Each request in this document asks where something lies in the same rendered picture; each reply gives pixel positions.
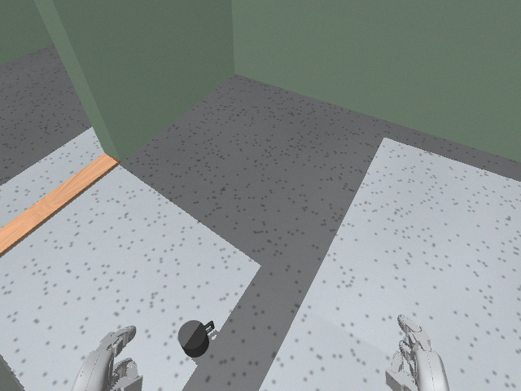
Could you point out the right robot hand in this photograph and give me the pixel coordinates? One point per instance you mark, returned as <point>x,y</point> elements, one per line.
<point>425,365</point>

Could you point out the mug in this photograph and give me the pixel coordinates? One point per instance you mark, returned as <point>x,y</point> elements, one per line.
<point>193,337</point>

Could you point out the left robot hand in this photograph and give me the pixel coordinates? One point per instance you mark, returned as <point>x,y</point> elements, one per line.
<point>97,372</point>

